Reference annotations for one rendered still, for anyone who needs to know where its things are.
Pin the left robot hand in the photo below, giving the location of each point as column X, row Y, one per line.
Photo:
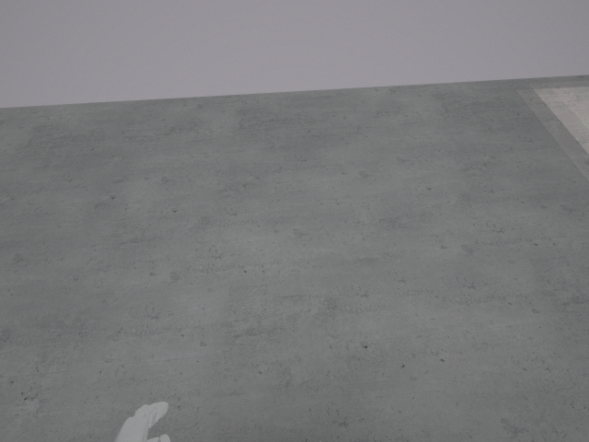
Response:
column 135, row 429

